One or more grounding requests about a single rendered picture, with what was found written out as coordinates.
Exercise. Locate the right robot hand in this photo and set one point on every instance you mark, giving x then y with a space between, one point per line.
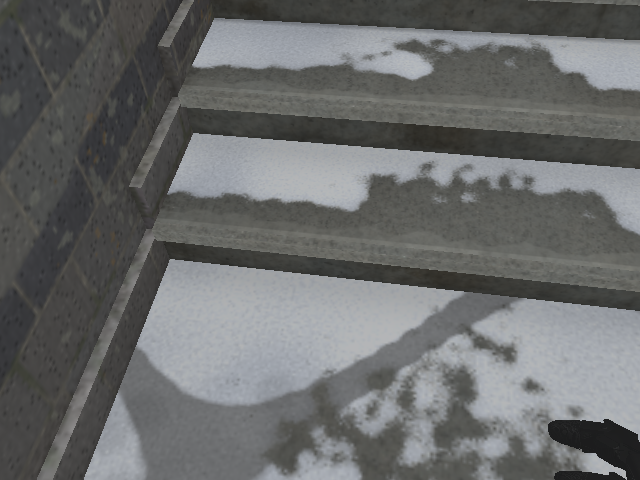
611 442

